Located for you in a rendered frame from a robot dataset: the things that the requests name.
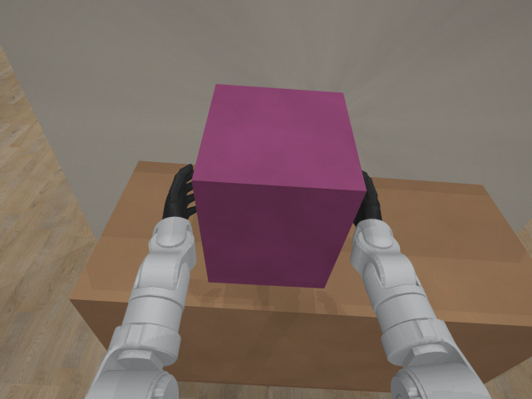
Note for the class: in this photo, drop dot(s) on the robot left forearm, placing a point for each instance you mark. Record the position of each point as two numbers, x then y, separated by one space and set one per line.
148 338

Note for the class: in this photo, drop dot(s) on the robot left hand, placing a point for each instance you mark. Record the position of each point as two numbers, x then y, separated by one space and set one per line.
177 200

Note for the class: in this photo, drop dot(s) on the carton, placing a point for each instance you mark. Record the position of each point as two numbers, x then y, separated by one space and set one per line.
277 185

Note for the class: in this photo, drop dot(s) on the pedestal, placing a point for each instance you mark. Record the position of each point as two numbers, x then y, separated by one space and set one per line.
476 274

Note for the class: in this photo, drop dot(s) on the robot right upper arm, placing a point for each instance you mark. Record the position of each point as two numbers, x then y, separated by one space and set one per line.
450 380

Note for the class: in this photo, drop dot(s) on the robot right hand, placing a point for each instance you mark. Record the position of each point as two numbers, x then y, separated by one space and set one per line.
370 206

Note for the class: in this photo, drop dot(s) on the robot left upper arm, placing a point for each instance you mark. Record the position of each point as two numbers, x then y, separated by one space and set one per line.
135 384

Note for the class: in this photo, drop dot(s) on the robot right forearm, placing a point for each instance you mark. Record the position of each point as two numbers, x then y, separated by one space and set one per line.
411 333

